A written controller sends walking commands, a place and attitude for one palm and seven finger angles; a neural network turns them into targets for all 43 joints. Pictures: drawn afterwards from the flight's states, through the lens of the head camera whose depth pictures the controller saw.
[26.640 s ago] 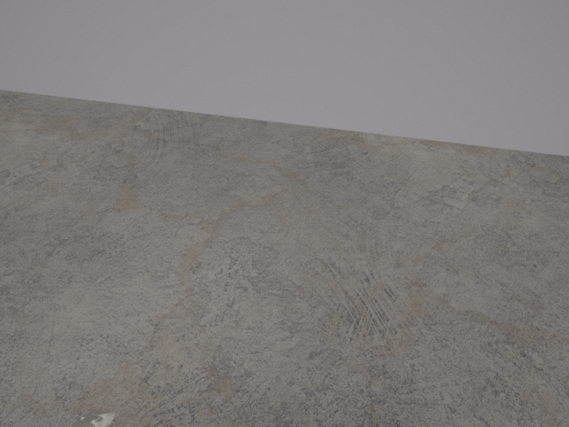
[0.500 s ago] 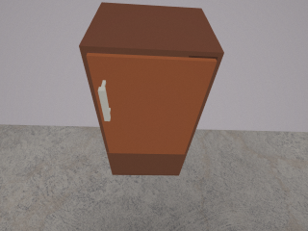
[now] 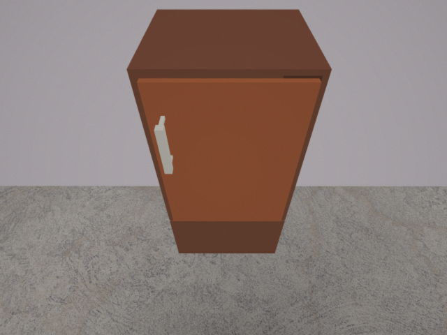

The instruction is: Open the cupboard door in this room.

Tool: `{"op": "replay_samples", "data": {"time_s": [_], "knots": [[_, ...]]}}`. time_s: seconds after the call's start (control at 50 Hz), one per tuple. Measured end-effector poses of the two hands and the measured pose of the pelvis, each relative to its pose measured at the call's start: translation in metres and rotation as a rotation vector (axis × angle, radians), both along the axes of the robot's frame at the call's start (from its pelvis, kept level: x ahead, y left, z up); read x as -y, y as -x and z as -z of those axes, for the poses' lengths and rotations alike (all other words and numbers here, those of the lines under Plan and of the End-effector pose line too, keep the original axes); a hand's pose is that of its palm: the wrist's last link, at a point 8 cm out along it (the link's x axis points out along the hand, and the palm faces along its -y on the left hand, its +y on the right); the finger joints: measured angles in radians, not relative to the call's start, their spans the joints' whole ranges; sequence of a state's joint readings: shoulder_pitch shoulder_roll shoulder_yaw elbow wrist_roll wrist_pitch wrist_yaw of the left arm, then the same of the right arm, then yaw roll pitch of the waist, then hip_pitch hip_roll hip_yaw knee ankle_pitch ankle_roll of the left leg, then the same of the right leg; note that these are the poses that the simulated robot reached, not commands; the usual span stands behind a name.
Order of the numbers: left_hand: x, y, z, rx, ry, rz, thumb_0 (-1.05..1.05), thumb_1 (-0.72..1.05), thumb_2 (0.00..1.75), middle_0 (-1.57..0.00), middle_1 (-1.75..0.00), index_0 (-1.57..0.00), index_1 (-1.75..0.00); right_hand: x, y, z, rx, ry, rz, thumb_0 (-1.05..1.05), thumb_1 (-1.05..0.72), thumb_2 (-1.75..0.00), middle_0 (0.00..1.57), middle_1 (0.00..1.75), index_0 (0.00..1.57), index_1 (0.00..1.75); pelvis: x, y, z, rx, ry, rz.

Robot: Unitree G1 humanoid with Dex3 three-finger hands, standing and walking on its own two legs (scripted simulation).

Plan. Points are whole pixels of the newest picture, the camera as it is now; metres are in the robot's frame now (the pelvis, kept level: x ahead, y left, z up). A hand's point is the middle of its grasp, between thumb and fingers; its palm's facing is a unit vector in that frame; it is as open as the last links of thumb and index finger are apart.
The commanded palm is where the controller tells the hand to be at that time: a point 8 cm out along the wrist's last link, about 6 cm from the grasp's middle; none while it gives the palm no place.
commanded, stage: come to a stop and stand still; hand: left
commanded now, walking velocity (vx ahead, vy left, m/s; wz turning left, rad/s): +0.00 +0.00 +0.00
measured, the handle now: (165, 145) +0.56 +0.19 -0.01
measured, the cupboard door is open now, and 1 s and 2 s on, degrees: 0 0 0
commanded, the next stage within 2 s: look again from close up in 0.26 s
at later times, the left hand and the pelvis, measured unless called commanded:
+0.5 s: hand out of the picture +0.03 +0.16 -0.15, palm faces -0.01 -0.97 -0.24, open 7.3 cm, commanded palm none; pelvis +0.02 -0.02 +0.01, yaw -1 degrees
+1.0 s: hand out of the picture +0.06 +0.13 -0.16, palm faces +0.03 -0.97 -0.23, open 7.3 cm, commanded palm +0.14 +0.18 -0.06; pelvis +0.04 -0.05 +0.01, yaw +0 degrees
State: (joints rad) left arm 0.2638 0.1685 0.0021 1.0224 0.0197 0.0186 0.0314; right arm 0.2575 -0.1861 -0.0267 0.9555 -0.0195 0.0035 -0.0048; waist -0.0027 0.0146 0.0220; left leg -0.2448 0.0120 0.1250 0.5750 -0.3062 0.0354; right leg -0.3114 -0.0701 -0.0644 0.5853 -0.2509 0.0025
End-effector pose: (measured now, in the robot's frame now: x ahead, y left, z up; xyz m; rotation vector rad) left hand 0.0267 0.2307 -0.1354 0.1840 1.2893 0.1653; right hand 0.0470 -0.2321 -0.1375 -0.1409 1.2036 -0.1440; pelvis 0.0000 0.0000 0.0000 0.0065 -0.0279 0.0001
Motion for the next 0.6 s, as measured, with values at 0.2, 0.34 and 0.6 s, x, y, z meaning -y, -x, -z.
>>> {"op": "replay_samples", "data": {"time_s": [0.2, 0.34, 0.6], "knots": [[-0.015, 0.011, -0.02, -0.022, -0.057, 0.005, 0.0, 0.91, 0.9, -0.2, -0.3, -0.2, -0.3, -0.007, 0.014, 0.009, -0.024, -0.047, -0.013, 0.01, -0.94, -0.9, 0.2, 0.3, 0.2, 0.29, -0.003, -0.003, -0.006, -0.003, -0.018, 0.012], [0.0, 0.012, -0.022, -0.071, -0.045, 0.006, 0.0, 0.91, 0.9, -0.2, -0.3, -0.2, -0.3, -0.006, 0.032, 0.013, -0.114, -0.071, -0.004, 0.01, -0.92, -0.9, 0.2, 0.3, 0.2, 0.29, 0.006, -0.01, -0.009, -0.014, -0.022, 0.016], [0.032, -0.011, -0.014, -0.088, -0.014, 0.005, 0.01, 0.94, 0.9, -0.2, -0.3, -0.21, -0.3, 0.004, 0.043, 0.012, -0.221, -0.083, 0.02, 0.01, -0.91, -0.9, 0.19, 0.3, 0.2, 0.29, 0.028, -0.028, -0.01, -0.017, -0.02, 0.012]]}}
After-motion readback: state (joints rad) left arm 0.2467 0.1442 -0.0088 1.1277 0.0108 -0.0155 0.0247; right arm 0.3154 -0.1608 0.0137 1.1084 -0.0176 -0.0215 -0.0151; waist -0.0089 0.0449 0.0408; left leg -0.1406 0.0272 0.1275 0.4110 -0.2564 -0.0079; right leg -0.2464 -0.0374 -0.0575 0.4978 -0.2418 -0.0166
